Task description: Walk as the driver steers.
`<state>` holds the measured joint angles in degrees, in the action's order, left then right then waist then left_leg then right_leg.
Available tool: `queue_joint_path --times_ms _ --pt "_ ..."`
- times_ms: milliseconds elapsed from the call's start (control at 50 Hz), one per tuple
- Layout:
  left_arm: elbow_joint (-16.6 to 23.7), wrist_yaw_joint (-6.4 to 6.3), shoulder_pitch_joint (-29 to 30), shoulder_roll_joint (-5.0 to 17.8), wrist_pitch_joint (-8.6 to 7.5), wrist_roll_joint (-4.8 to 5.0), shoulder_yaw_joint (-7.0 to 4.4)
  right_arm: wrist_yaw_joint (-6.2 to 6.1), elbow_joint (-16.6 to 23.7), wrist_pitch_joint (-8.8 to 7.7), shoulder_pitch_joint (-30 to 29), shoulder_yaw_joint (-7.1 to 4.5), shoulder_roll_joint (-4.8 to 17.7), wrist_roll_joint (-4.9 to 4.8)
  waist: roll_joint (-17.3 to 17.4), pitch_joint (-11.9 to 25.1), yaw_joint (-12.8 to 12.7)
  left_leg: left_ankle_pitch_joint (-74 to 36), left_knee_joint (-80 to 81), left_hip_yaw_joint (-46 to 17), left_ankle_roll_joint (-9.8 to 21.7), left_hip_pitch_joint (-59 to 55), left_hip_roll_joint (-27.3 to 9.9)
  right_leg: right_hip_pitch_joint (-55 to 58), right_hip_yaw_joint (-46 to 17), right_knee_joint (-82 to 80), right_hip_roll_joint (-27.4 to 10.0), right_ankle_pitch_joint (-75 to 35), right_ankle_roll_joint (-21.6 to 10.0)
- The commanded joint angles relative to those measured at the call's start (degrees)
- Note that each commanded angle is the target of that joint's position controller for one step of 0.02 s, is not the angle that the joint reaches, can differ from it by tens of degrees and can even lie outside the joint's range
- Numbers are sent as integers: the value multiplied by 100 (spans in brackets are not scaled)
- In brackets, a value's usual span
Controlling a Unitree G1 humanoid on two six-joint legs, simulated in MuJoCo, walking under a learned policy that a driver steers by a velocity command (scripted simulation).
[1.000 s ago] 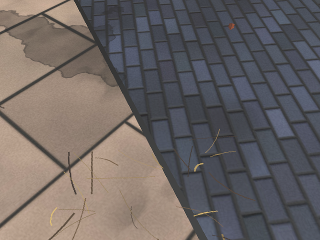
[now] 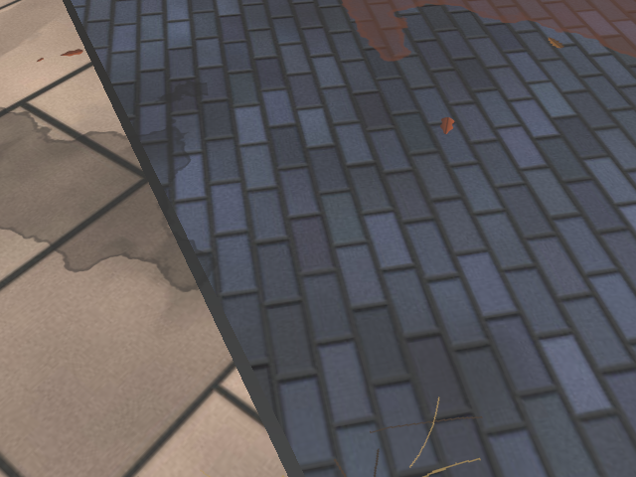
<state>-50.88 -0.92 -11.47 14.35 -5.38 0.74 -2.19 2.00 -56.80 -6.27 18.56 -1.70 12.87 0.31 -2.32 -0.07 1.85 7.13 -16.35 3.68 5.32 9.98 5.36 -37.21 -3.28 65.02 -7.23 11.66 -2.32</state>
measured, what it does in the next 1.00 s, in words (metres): walks ahead: right foot, then left foot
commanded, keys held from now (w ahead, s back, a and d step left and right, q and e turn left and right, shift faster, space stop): w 1.00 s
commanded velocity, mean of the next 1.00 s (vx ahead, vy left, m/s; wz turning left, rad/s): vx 0.50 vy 0.00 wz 0.00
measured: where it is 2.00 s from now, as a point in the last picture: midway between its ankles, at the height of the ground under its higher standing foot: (321, 277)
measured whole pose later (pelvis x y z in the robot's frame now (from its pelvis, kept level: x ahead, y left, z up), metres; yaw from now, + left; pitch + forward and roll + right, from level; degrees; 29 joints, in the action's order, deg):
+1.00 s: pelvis +0.55 -0.01 -0.01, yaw +1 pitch +2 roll +0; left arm -55.5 -0.2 -17.6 14.5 -5.6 1.4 -2.8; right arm 2.1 -51.4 -5.9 9.3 -3.1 14.0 -0.2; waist -1.4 -1.5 -0.3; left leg 8.5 -27.2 3.7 3.8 20.6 1.9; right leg -22.2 -1.9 67.7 -2.3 21.4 -3.0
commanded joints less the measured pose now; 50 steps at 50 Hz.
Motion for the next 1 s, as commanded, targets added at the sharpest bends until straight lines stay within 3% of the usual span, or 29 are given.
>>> queue_joint_path --times_ms 20,120,180,220,260,280,300,320,340,360,380,400,420,440,460,500,560,640,760,820,840,860,880,900,920,940,960,980,1000 --pt "244 -38 -189 244 30 -68 -70 -115 316 -95 -219 -122 758 -9 447 -307 -265 -373 1165 -1243 982 533 -1624 -185 -15 -816 -243 -868 158" --pt "523 55 896 163 -35 -1 -27 -201 184 -7 341 -155 946 -115 474 -328 133 -418 1039 -930 703 -79 -1555 25 244 -2654 67 -1754 220" --pt "699 160 1354 196 -63 49 -7 -204 57 64 618 -168 961 -146 524 -448 286 -319 797 -984 675 -626 -1761 -19 265 -3157 158 -1487 172" --pt "800 237 1457 274 -109 59 -19 -218 15 121 659 -193 995 -148 564 -466 247 -385 552 -1065 611 -975 -1939 38 260 -3408 211 -1070 31" --pt "761 277 1102 433 -159 55 -86 -229 31 182 526 -227 1082 -152 673 -286 -20 -1076 105 -1076 500 -1109 -2000 663 390 -3639 376 -671 -140" --pt "596 267 515 601 -174 42 -187 -230 68 211 395 -212 1061 -137 664 42 -357 -2034 -585 -890 380 -1038 -1798 1480 549 -3772 569 -598 -267" --pt "280 227 -575 943 -187 31 -349 -226 141 222 338 -138 873 -71 491 742 -793 -2344 -1910 -589 203 -495 -1441 2970 359 -3687 427 -720 -498" --pt "119 196 -1540 1599 -170 -89 -507 -197 307 141 736 33 364 -6 -627 1731 -869 -638 -4231 -123 -189 1537 -726 5299 -1724 -3754 -1044 -514 -1240" --pt "27 229 -1761 1437 -135 -65 -463 -163 236 -12 967 115 139 -101 -1504 2235 -798 2389 -5531 -649 -297 2946 -159 6122 -3840 -4679 -1681 204 -1750" --pt "98 238 -1373 989 -150 -36 -319 -140 310 -119 539 -50 811 -234 -941 1553 -782 2214 -6081 -1083 -163 3493 -548 5563 -3383 -4792 -1492 409 -1459" --pt "234 230 -833 750 -140 -32 -239 -141 458 -157 69 -88 947 -289 -580 969 -636 1677 -6002 -930 -84 3532 -862 4757 -2478 -4854 -1285 32 -1236" --pt "305 257 -383 590 -134 -52 -178 -174 491 -134 -156 -100 877 -225 -137 568 -449 1204 -5648 -802 -115 3282 -1099 3938 -1836 -5069 -1024 -473 -1128" --pt "328 279 -168 434 -147 -77 -132 -205 493 -61 -185 -145 823 -147 -129 354 -275 906 -5265 -808 -140 2979 -1279 3413 -1391 -5269 -789 -745 -1024" --pt "282 302 -125 364 -150 -104 -112 -208 469 25 -78 -142 686 -131 -211 264 -147 730 -5077 -792 -173 2678 -1345 3076 -1123 -5444 -645 -873 -986" --pt "212 309 -211 377 -165 -103 -121 -214 434 93 19 -133 553 -125 -214 219 -90 634 -4964 -736 -211 2546 -1344 2903 -932 -5554 -566 -1115 -1024" --pt "73 272 -422 540 -185 -103 -165 -231 499 167 -104 -150 508 -104 -130 67 -37 335 -4647 -694 -296 2746 -1368 2829 -638 -5689 -532 -1605 -1094" --pt "-67 170 -717 639 -136 -96 -189 -234 733 174 -777 -173 501 -56 -53 -105 -168 -408 -3733 -673 -411 3252 -1379 3048 -400 -5787 -519 -1870 -1067" --pt "-200 90 -1018 712 -85 -44 -189 -171 953 129 -1590 -134 382 -83 -102 -274 -402 -1303 -2403 -487 -416 3038 -1199 3148 -62 -5899 -367 -1552 -898" --pt "-502 35 -1462 782 38 17 -239 0 1285 49 -2416 -97 420 -152 -123 -564 -585 -919 -1522 -438 -239 3170 -1046 4109 -86 -5562 -741 -1549 -843" --pt "-499 7 -1271 905 110 26 -293 61 1258 -8 -2064 -175 620 -154 -269 -287 -284 -327 -1310 -238 -23 2318 -800 4308 -37 -4983 -807 -2771 -699" --pt "-471 6 -1137 923 140 19 -295 45 1104 -15 -1519 -267 772 -143 -318 52 32 -286 -1236 -50 87 1481 -586 4213 107 -4360 -658 -3727 -603" --pt "-423 9 -1066 795 164 -16 -243 6 780 -9 -504 -418 1049 -137 -213 651 469 -412 -1267 -51 260 78 -536 3739 331 -3197 -334 -3979 -438" --pt "-274 8 -1153 607 152 -127 -146 -59 572 12 571 -541 1527 -65 590 1540 739 -462 -1336 -1473 651 -1762 -1724 2391 604 -1234 89 -2100 -224" --pt "-317 92 -1892 -208 11 -66 68 -12 472 30 767 -559 1733 -37 2088 2226 284 705 -492 -4229 1520 -3399 -2827 231 209 530 1136 1946 68" --pt "-355 112 -1475 445 -124 77 -73 -6 521 14 582 -412 1191 -92 1399 1886 464 1194 -134 -4349 1260 -3113 -2650 -377 -478 1173 832 2092 -60" --pt "-162 122 -920 730 -201 189 -153 -25 621 -1 64 -345 971 -110 1111 1091 361 889 -42 -3462 995 -2313 -2498 -678 -318 1182 545 1555 -154" --pt "-101 73 -633 720 -209 162 -162 -19 731 -7 -441 -294 854 -85 557 681 149 256 110 -2794 864 -1415 -2304 -412 -153 912 222 969 -143" --pt "-82 31 -503 671 -169 68 -207 0 759 -17 -700 -255 699 -34 441 380 -13 -184 287 -2315 807 -719 -2096 -154 -104 592 48 649 -115" --pt "-97 24 -640 560 -90 41 -221 14 725 -34 -765 -213 577 26 592 340 -196 -359 459 -2000 754 -327 -1938 214 -146 389 -99 436 -114"
Keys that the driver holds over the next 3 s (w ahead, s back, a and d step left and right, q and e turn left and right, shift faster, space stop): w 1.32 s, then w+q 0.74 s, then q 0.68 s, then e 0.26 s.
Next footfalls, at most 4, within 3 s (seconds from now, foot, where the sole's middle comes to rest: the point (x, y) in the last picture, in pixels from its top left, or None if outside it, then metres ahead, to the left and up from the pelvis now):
0.30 right None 0.34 -0.17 -0.78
0.86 left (286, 419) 0.65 0.07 -0.78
1.44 right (378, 299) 0.97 -0.16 -0.78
2.00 left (262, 236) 1.19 0.14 -0.78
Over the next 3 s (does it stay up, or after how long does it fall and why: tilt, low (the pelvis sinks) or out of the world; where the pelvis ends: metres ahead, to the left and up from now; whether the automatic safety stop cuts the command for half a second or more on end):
stays up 1.28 0.13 -0.01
